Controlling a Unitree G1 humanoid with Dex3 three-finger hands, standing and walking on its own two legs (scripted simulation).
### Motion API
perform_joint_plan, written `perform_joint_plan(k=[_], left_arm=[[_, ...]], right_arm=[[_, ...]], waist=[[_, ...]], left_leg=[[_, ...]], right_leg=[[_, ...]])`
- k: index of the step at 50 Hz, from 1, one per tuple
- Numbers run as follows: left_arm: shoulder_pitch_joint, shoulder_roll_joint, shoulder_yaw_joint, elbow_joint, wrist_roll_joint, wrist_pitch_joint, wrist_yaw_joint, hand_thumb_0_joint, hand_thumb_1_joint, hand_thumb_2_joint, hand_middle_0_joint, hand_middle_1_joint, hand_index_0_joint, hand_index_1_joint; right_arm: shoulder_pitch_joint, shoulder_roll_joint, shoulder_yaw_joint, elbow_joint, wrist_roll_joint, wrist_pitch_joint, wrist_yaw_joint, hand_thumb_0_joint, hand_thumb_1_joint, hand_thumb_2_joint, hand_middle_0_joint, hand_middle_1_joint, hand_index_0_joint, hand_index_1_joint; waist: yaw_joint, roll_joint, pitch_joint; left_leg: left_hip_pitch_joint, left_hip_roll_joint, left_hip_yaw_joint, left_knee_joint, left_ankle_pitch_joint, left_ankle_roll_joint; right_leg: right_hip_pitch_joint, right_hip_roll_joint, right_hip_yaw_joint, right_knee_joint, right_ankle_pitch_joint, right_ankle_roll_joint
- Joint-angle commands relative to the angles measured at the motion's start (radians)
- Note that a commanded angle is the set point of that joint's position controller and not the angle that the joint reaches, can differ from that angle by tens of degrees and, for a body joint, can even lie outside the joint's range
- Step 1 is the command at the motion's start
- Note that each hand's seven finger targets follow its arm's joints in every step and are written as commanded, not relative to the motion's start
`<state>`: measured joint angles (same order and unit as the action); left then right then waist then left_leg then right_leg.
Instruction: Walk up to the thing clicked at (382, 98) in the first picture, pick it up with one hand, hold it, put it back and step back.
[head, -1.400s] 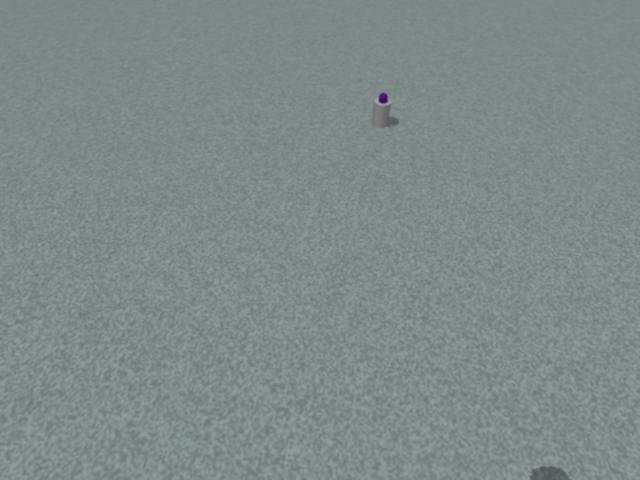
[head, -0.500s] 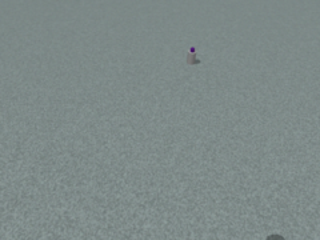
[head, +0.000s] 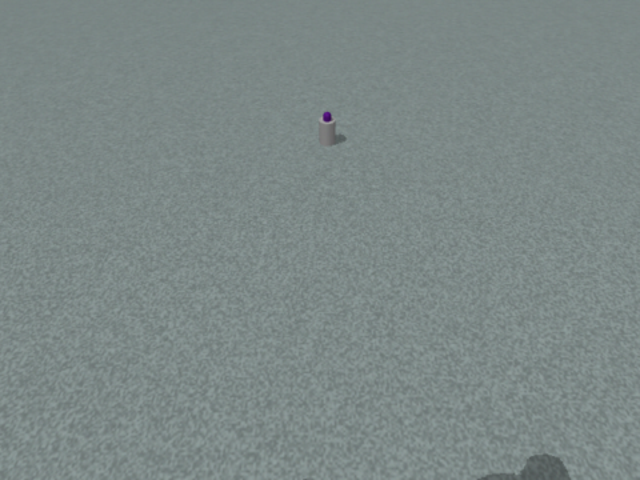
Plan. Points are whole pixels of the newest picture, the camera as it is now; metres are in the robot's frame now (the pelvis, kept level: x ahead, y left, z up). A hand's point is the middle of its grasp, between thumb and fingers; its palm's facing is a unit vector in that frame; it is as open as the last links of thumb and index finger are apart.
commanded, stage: walk up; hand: left
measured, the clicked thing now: (327, 127) +1.98 +0.02 -0.68
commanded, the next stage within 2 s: none
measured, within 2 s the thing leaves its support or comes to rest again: neither
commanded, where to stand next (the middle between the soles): +1.61 -0.15 m, yaw -7 degrees
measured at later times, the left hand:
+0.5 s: hand (180, 402) +0.29 +0.24 -0.17, palm faces -0.05 -0.94 -0.33, open 7.4 cm
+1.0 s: hand (257, 208) +0.70 +0.17 -0.12, palm faces -0.13 -0.90 -0.41, open 7.4 cm
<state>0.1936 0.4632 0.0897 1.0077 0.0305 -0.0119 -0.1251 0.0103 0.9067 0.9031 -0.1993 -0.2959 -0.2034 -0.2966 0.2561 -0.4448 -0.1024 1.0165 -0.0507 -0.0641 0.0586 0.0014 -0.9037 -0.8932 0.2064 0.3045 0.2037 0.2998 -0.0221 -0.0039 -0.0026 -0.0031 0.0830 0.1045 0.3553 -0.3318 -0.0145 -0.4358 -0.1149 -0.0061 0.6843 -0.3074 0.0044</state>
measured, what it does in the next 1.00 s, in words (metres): walks ahead: right foot, then left foot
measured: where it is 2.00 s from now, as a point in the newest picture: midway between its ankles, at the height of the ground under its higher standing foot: (361, 275)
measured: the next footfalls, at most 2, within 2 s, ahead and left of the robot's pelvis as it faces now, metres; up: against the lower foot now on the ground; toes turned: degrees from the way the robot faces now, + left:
right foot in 0.04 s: +0.15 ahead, -0.17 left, +0.00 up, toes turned -6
left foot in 0.50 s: +0.43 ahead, +0.10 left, +0.00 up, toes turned +2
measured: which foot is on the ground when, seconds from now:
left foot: down 0.00-0.06, up 0.08-0.48, down 0.50-0.94, up 0.96-1.00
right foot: up 0.00-0.02, down 0.04-0.52, up 0.54-0.90, down 0.92-1.00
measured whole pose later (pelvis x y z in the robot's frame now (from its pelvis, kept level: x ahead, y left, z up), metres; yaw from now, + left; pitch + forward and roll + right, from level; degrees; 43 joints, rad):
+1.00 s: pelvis +0.54 -0.10 -0.02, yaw -7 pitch -2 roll +1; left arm 0.16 0.42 0.07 0.89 0.00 -0.10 -0.07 0.01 0.91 0.90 -0.20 -0.30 -0.20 -0.30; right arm 0.34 -0.44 -0.06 0.95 0.00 -0.04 0.05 0.01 -0.91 -0.89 0.20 0.30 0.20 0.30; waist -0.02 0.04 0.05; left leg -0.20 0.08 0.02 1.02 -0.47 0.02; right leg -0.42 -0.06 -0.08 0.67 -0.22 -0.03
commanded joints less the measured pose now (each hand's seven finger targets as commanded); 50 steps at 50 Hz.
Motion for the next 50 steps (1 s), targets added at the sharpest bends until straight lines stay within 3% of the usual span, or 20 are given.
perform_joint_plan(k=[1,2,3,4,5,10,21,24,25,26,27,29,32,36,41,45,46,47,48,50], left_arm=[[0.037,0.153,0.045,-0.064,-0.001,-0.042,0.011,0.000,0.900,0.900,-0.200,-0.300,-0.200,-0.300],[0.170,0.202,0.069,-0.022,0.004,-0.054,0.029,0.000,0.900,0.900,-0.200,-0.300,-0.200,-0.300],[0.315,0.298,0.103,-0.003,0.009,-0.066,0.054,0.000,0.900,0.900,-0.200,-0.300,-0.200,-0.300],[0.300,0.378,0.102,-0.041,-0.004,-0.072,0.060,0.000,0.900,0.900,-0.200,-0.300,-0.200,-0.300],[0.163,0.385,0.097,-0.089,-0.020,-0.071,0.058,0.000,0.900,0.900,-0.200,-0.300,-0.200,-0.300],[0.005,0.240,0.050,-0.143,-0.035,-0.094,0.073,0.000,0.900,0.900,-0.200,-0.300,-0.200,-0.300],[0.079,0.258,0.044,-0.168,-0.027,-0.101,0.071,0.000,0.900,0.900,-0.200,-0.300,-0.200,-0.300],[0.080,0.216,0.025,-0.183,-0.023,-0.094,0.077,0.000,0.900,0.900,-0.200,-0.300,-0.200,-0.300],[0.136,0.150,0.001,-0.187,-0.033,-0.090,0.085,0.000,0.900,0.900,-0.200,-0.300,-0.200,-0.300],[0.165,0.118,-0.005,-0.200,-0.056,-0.092,0.093,0.000,0.900,0.900,-0.200,-0.300,-0.200,-0.300],[0.117,0.199,0.000,-0.194,-0.042,-0.097,0.103,0.000,0.900,0.900,-0.200,-0.300,-0.200,-0.300],[0.095,0.208,-0.002,-0.173,-0.052,-0.105,0.093,0.000,0.900,0.900,-0.200,-0.300,-0.200,-0.300],[0.117,0.173,0.002,-0.144,-0.042,-0.085,0.064,0.000,0.900,0.900,-0.200,-0.300,-0.200,-0.300],[0.011,0.154,0.002,-0.178,-0.025,-0.074,0.032,0.000,0.900,0.900,-0.200,-0.300,-0.200,-0.300],[-0.064,0.147,0.019,-0.169,-0.025,-0.077,0.022,0.000,0.900,0.900,-0.200,-0.300,-0.200,-0.300],[0.122,0.194,0.048,-0.104,-0.024,-0.086,0.045,0.000,0.900,0.900,-0.200,-0.300,-0.200,-0.300],[0.243,0.267,0.078,-0.084,-0.016,-0.095,0.062,0.000,0.900,0.900,-0.200,-0.300,-0.200,-0.300],[0.274,0.365,0.088,-0.105,-0.024,-0.102,0.073,0.000,0.900,0.900,-0.200,-0.300,-0.200,-0.300],[0.227,0.357,0.077,-0.118,-0.047,-0.099,0.077,0.000,0.900,0.900,-0.200,-0.300,-0.200,-0.300],[0.097,0.283,0.058,-0.149,-0.049,-0.100,0.087,0.000,0.900,0.900,-0.200,-0.300,-0.200,-0.300]], right_arm=[[-0.191,-0.255,-0.051,-0.125,0.009,-0.025,-0.007,0.000,-0.900,-0.900,0.200,0.300,0.200,0.300],[-0.166,-0.217,-0.034,-0.125,0.007,-0.020,-0.007,0.000,-0.900,-0.900,0.200,0.300,0.200,0.300],[-0.118,-0.119,0.002,-0.141,0.014,-0.019,-0.005,0.000,-0.900,-0.900,0.200,0.300,0.200,0.300],[-0.148,-0.125,0.010,-0.192,0.037,-0.022,-0.004,0.000,-0.900,-0.900,0.200,0.300,0.200,0.300],[-0.209,-0.218,-0.013,-0.182,0.028,-0.019,-0.009,0.000,-0.900,-0.900,0.200,0.300,0.200,0.300],[-0.033,-0.213,-0.021,-0.099,0.034,-0.002,0.025,0.000,-0.900,-0.900,0.200,0.300,0.200,0.300],[-0.214,-0.157,-0.029,-0.210,0.026,-0.019,0.047,0.000,-0.900,-0.900,0.200,0.300,0.200,0.300],[0.063,-0.209,-0.059,-0.136,0.018,-0.033,0.023,0.000,-0.900,-0.900,0.200,0.300,0.200,0.300],[0.218,-0.282,-0.090,-0.111,-0.003,-0.039,0.007,0.000,-0.900,-0.900,0.200,0.300,0.200,0.300],[0.240,-0.344,-0.102,-0.139,0.007,-0.045,-0.003,0.000,-0.900,-0.900,0.200,0.300,0.200,0.300],[0.175,-0.357,-0.114,-0.156,0.045,-0.041,-0.002,0.000,-0.900,-0.900,0.200,0.300,0.200,0.300],[0.057,-0.270,-0.071,-0.198,0.049,-0.041,-0.011,0.000,-0.900,-0.900,0.200,0.300,0.200,0.300],[-0.003,-0.224,-0.039,-0.210,0.051,-0.052,-0.011,0.000,-0.900,-0.900,0.200,0.300,0.200,0.300],[-0.007,-0.251,-0.039,-0.231,0.044,-0.064,-0.003,0.000,-0.900,-0.900,0.200,0.300,0.200,0.300],[0.001,-0.248,-0.035,-0.219,0.052,-0.058,0.002,0.000,-0.900,-0.900,0.200,0.300,0.200,0.300],[0.009,-0.210,-0.016,-0.211,0.043,-0.045,-0.011,0.000,-0.900,-0.900,0.200,0.300,0.200,0.300],[0.074,-0.142,0.008,-0.211,0.044,-0.044,-0.009,0.000,-0.900,-0.900,0.200,0.300,0.200,0.300],[0.107,-0.137,0.013,-0.229,0.057,-0.045,-0.009,0.000,-0.900,-0.900,0.200,0.300,0.200,0.300],[0.044,-0.217,-0.005,-0.202,0.048,-0.033,-0.024,0.000,-0.900,-0.900,0.200,0.300,0.200,0.300],[0.023,-0.215,-0.004,-0.173,0.067,-0.030,-0.019,0.000,-0.900,-0.900,0.200,0.300,0.200,0.300]], waist=[[0.109,0.083,0.025],[0.168,-0.076,-0.043],[0.230,-0.359,-0.078],[0.198,-0.427,-0.068],[0.156,-0.206,0.040],[0.025,-0.123,0.098],[0.079,-0.044,0.090],[-0.059,0.095,-0.056],[-0.121,0.273,-0.142],[-0.112,0.342,-0.167],[-0.095,0.211,-0.175],[-0.040,0.100,-0.064],[0.011,0.151,0.025],[0.000,0.158,0.083],[0.006,0.109,0.051],[0.123,-0.055,-0.053],[0.172,-0.265,-0.122],[0.153,-0.360,-0.145],[0.153,-0.197,-0.092],[0.089,-0.101,0.010]], left_leg=[[-0.294,0.128,-0.022,0.043,-0.152,0.143],[-0.401,0.070,0.034,0.337,-0.046,0.118],[-0.618,-0.044,0.059,0.691,-0.189,0.081],[-0.764,-0.117,-0.044,0.839,-0.256,0.044],[-0.751,-0.004,-0.155,0.898,-0.168,0.034],[-0.565,0.069,-0.147,0.691,0.087,0.030],[-0.385,0.033,-0.033,0.226,0.248,0.012],[0.005,-0.053,0.001,0.140,0.105,0.068],[0.216,0.094,-0.221,0.081,-0.110,0.137],[0.329,0.350,-0.747,-0.100,-0.227,0.240],[0.236,0.398,-0.818,-0.143,-0.255,0.316],[0.081,0.287,-0.459,-0.085,-0.095,0.255],[-0.158,0.221,-0.228,-0.134,0.053,0.216],[-0.193,0.226,-0.169,-0.189,-0.017,0.251],[-0.208,0.181,-0.088,-0.125,0.038,0.192],[-0.294,0.108,0.002,0.301,0.244,0.128],[-0.442,0.005,0.040,0.613,0.123,0.096],[-0.669,-0.108,-0.010,0.844,-0.167,0.049],[-0.691,-0.042,-0.127,0.916,-0.176,0.047],[-0.657,0.009,-0.191,0.875,-0.009,0.066]], right_leg=[[0.323,0.074,-0.137,-0.142,0.123,-0.008],[0.527,0.105,-0.124,-0.147,0.058,-0.019],[0.672,-0.004,0.134,-0.283,-0.250,-0.059],[0.589,-0.265,0.710,-0.584,-0.494,-0.178],[0.432,-0.333,0.787,-0.621,-0.632,-0.246],[0.222,-0.125,0.286,-0.556,-0.305,-0.163],[0.233,-0.102,0.098,-0.463,-0.007,-0.192],[0.177,-0.019,0.005,0.002,0.350,-0.137],[-0.036,0.055,-0.048,0.337,0.240,-0.089],[-0.300,0.223,0.001,0.528,-0.173,-0.053],[-0.295,0.139,0.134,0.603,-0.179,-0.076],[-0.268,0.053,0.137,0.542,-0.056,-0.056],[-0.130,0.001,0.079,0.353,-0.009,-0.019],[-0.127,-0.026,0.017,0.113,0.058,0.000],[0.046,0.020,-0.046,-0.079,0.250,-0.021],[0.418,0.067,-0.058,-0.145,0.137,-0.060],[0.576,-0.037,0.125,-0.233,-0.106,-0.079],[0.688,-0.316,0.667,-0.434,-0.182,-0.194],[0.579,-0.345,0.729,-0.462,-0.218,-0.243],[0.416,-0.229,0.422,-0.439,-0.055,-0.216]])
